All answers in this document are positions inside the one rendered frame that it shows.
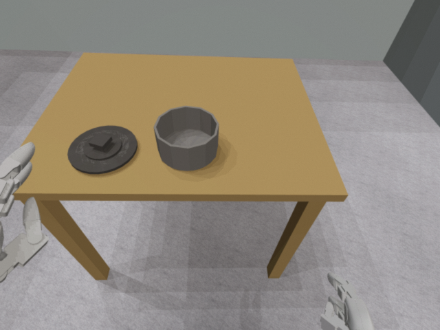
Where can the table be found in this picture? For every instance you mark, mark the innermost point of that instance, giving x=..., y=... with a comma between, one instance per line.
x=270, y=146

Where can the robot right hand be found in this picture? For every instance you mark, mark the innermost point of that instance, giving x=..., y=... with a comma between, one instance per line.
x=352, y=315

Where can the pot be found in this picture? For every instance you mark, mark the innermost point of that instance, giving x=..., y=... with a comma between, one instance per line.
x=187, y=137

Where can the robot left hand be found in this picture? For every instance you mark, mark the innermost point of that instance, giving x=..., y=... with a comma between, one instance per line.
x=14, y=170

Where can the lid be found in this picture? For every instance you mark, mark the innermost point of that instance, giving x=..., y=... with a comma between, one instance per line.
x=91, y=160

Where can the knob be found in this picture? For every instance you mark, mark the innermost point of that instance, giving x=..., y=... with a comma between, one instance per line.
x=100, y=141

